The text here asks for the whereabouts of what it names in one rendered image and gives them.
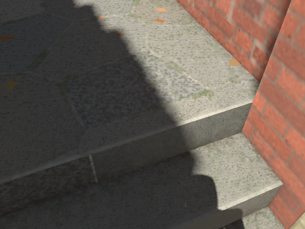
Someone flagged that stairs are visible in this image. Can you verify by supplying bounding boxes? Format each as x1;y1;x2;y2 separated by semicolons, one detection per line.
0;102;285;229

